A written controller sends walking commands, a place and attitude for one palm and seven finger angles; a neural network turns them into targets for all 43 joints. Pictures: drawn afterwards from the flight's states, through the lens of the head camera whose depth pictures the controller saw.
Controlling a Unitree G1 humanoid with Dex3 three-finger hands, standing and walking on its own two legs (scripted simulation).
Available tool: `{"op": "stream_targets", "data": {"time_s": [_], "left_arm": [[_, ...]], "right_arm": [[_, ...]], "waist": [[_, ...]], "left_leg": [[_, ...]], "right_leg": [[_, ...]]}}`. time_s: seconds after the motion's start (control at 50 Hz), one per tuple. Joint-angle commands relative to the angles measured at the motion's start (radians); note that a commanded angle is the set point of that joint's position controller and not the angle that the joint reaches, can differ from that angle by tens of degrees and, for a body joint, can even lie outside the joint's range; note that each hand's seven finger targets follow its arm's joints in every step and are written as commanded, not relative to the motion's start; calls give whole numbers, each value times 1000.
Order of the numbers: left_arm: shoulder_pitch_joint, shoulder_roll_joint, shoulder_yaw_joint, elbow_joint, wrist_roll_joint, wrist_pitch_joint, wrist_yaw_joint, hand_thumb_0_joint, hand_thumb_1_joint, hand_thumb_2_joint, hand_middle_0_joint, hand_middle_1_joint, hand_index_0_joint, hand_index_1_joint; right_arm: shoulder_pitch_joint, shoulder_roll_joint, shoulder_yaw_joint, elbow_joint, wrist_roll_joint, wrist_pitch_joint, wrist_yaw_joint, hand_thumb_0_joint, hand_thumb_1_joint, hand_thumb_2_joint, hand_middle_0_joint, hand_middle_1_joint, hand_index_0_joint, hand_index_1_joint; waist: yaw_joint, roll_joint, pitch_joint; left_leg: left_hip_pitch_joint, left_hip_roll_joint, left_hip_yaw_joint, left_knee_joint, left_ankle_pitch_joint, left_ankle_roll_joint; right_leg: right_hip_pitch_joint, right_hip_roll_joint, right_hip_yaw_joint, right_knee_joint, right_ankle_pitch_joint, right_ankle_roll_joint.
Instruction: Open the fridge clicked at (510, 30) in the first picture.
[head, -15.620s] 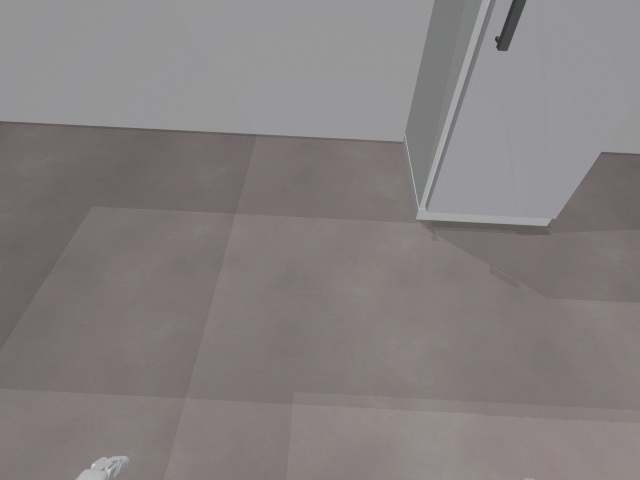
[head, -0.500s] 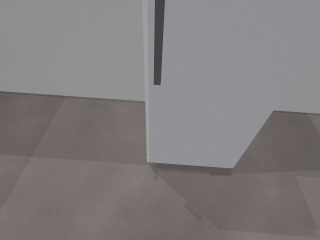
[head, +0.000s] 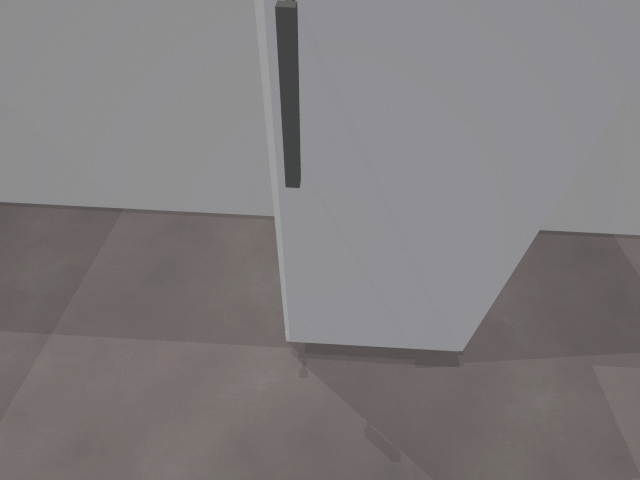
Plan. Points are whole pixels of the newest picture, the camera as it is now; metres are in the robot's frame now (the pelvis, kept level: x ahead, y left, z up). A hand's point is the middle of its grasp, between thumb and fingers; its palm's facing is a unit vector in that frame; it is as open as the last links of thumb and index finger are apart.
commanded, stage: shuffle to correct the standing spot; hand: left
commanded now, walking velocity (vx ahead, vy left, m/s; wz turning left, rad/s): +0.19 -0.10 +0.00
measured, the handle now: (292, 101) +0.61 +0.09 +0.18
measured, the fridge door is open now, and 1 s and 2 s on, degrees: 0 0 0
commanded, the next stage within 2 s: come to a stop and stand still in 0.44 s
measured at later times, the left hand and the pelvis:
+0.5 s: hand (228, 478) +0.16 +0.14 -0.17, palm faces +0.04 -0.98 -0.21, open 7.3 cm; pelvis +0.15 -0.04 +0.00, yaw +1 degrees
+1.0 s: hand (263, 434) +0.23 +0.10 -0.17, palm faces +0.15 -0.96 -0.23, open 7.3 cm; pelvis +0.20 -0.09 +0.00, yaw +4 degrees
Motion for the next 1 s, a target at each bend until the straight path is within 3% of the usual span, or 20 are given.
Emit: {"op": "stream_targets", "data": {"time_s": [0.0,0.04,0.1,0.16,0.18,0.2,0.22,0.24,0.28,0.36,0.44,0.5,0.52,0.54,0.56,0.58,0.62,0.68,0.84,0.98], "left_arm": [[191,111,35,11,-8,-20,14,0,900,900,-200,-300,-200,-300],[208,100,33,17,-5,-34,19,0,900,900,-200,-300,-200,-300],[186,98,33,20,7,-44,25,0,900,900,-200,-300,-200,-300],[97,92,26,15,-8,-38,17,0,900,900,-200,-300,-200,-300],[101,77,25,7,-17,-37,10,0,900,900,-200,-300,-200,-300],[107,29,14,-16,-25,-37,2,0,900,900,-200,-300,-200,-300],[53,62,16,-44,-17,-35,3,0,900,900,-200,-300,-200,-300],[15,68,23,-60,-7,-29,3,0,900,900,-200,-300,-200,-300],[-47,40,26,-55,3,-15,-7,0,900,900,-200,-300,-200,-300],[-24,2,26,-48,-5,5,-26,0,900,900,-200,-300,-200,-300],[-120,19,31,-86,-7,9,-32,0,900,900,-200,-300,-200,-300],[-95,68,43,-82,-6,-3,-36,0,900,900,-200,-300,-200,-300],[-18,117,53,-59,-4,-12,-34,0,900,900,-200,-300,-200,-300],[74,207,73,-34,3,-24,-21,0,900,900,-200,-300,-200,-300],[96,269,76,-34,-7,-25,-2,0,900,900,-200,-300,-200,-300],[47,234,58,-43,-16,-22,7,0,900,900,-200,-300,-200,-300],[-85,185,44,-68,-9,-28,17,0,900,900,-200,-300,-200,-300],[-94,191,54,-85,-9,-16,35,0,900,900,-200,-300,-200,-300],[-135,216,74,-129,-7,6,50,0,900,900,-200,-300,-200,-300],[-168,240,78,-153,8,19,34,0,900,900,-200,-300,-200,-300]], "right_arm": [[-48,-43,-9,-94,-4,-25,3,0,-900,-900,200,300,200,300],[-118,-58,-17,-129,-8,-33,12,0,-900,-900,200,300,200,300],[-138,-35,-15,-137,-1,-45,18,0,-900,-900,200,300,200,300],[44,-26,-10,-60,-4,-54,9,0,-900,-900,200,300,200,300],[173,-90,-22,-20,-10,-58,-5,0,-900,-900,200,300,200,300],[268,-197,-41,2,-20,-62,-18,0,-900,-900,200,300,200,300],[282,-235,-45,2,-13,-47,-24,0,-900,-900,200,300,200,300],[208,-238,-51,-23,-12,-40,-18,0,-900,-900,200,300,200,300],[91,-163,-30,-38,-13,-50,-21,0,-900,-900,200,300,200,300],[37,-148,-22,-53,-14,-66,-25,0,-900,-900,200,300,200,300],[27,-177,-40,-61,-21,-49,-21,0,-900,-900,200,300,200,300],[7,-204,-59,-65,-19,-31,-17,0,-900,-900,200,300,200,300],[15,-193,-60,-65,-15,-28,-12,0,-900,-900,200,300,200,300],[39,-138,-48,-75,-5,-28,-4,0,-900,-900,200,300,200,300],[34,-68,-25,-110,5,-17,-6,0,-900,-900,200,300,200,300],[30,-77,-21,-102,6,-5,-14,0,-900,-900,200,300,200,300],[4,-67,-22,-73,13,0,-13,0,-900,-900,200,300,200,300],[-53,-79,-27,-76,15,22,-12,0,-900,-900,200,300,200,300],[-186,-129,-48,-163,-4,71,8,0,-900,-900,200,300,200,300],[-203,-124,-41,-203,6,46,10,0,-900,-900,200,300,200,300]], "waist": [[44,-226,178],[50,-176,202],[33,-71,144],[-68,-33,80],[-107,69,14],[-118,292,-47],[-123,246,-32],[-97,123,30],[-52,99,178],[-11,139,119],[-32,175,101],[-7,167,62],[29,65,17],[73,-194,-74],[65,-375,-119],[53,-251,-121],[14,-218,-41],[35,-126,-29],[39,-86,-38],[24,-155,-48]], "left_leg": [[-309,13,36,185,-118,14],[-422,48,22,374,-181,15],[-393,76,32,326,-221,14],[52,12,120,5,50,16],[260,95,-10,-44,141,50],[399,393,-395,-141,286,163],[355,503,-514,-224,326,249],[221,500,-460,-252,162,261],[37,437,-362,-288,162,199],[30,311,-94,-244,345,129],[38,281,-36,-210,273,102],[17,270,-24,-83,220,53],[-29,223,13,37,164,17],[-188,127,99,278,-44,-23],[-241,48,74,481,-379,-45],[-191,88,-26,518,-386,-45],[-179,102,-31,546,-303,-53],[-218,62,-23,537,-272,-70],[-275,30,-72,584,-126,-99],[-92,24,-21,233,-123,-77]], "right_leg": [[80,-224,338,-322,-245,-138],[140,-281,365,-323,23,-195],[208,-275,242,-210,398,-213],[-4,-145,54,9,496,-117],[-136,-89,12,210,429,-75],[-357,8,-59,482,12,-14],[-410,12,9,663,-196,-26],[-418,-26,48,713,-175,-33],[-450,-84,70,724,-57,-13],[-344,-83,6,520,39,21],[-260,-58,-65,253,58,35],[-89,-18,-106,30,154,36],[54,-20,-84,-49,210,33],[259,-202,116,-106,308,-14],[253,-385,312,-175,552,-97],[187,-387,257,-165,682,-134],[98,-333,166,-100,969,-129],[131,-341,127,-69,1146,-158],[109,-366,107,-115,947,-181],[40,-322,107,-83,700,-153]]}}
